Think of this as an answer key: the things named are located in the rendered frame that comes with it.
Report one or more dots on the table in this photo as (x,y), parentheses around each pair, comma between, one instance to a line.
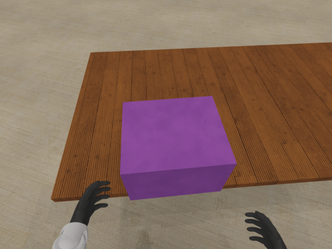
(274,101)

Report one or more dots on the left robot hand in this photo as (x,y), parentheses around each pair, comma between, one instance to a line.
(86,205)

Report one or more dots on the right robot hand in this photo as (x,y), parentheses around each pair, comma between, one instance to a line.
(271,238)

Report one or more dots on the left robot forearm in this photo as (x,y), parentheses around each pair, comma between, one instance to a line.
(72,236)

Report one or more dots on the carton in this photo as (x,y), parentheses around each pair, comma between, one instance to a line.
(173,147)

